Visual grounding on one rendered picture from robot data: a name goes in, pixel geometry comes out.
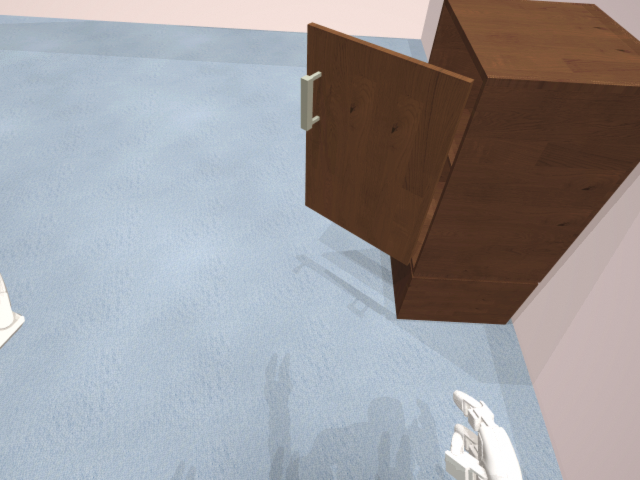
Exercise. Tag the robot left hand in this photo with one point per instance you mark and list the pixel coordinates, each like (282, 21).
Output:
(10, 322)

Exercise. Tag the handle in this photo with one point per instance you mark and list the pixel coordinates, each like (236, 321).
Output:
(307, 101)

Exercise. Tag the cupboard door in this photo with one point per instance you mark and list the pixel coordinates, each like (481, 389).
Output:
(387, 123)

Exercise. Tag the robot right hand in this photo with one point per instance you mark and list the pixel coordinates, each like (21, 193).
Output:
(491, 454)

